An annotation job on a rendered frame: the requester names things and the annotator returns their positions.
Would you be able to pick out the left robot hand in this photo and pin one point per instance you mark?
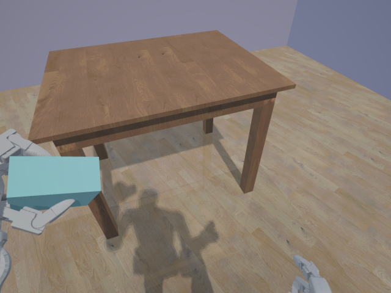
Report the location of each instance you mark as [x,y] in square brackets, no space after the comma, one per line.
[27,219]

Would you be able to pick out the sponge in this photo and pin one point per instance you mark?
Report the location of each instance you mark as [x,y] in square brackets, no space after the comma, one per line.
[40,182]

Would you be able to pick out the table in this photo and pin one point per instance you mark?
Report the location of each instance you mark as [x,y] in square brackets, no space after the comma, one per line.
[97,94]

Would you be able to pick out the right robot hand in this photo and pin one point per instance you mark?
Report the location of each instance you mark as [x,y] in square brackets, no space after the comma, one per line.
[316,284]

